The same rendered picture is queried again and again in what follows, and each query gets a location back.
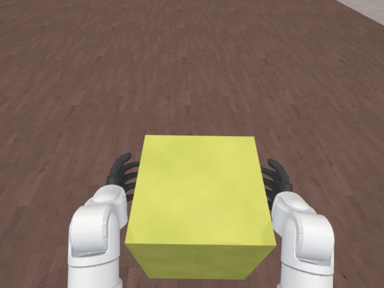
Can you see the right robot hand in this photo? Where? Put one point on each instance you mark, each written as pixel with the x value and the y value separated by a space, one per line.
pixel 281 181

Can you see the robot right forearm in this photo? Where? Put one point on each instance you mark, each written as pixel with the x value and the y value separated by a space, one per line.
pixel 307 250

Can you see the carton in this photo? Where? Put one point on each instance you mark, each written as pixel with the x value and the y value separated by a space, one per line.
pixel 199 208

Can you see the left robot hand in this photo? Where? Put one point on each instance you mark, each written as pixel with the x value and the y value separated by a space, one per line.
pixel 117 176

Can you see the robot left forearm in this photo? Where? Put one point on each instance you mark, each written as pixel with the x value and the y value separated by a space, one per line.
pixel 94 240

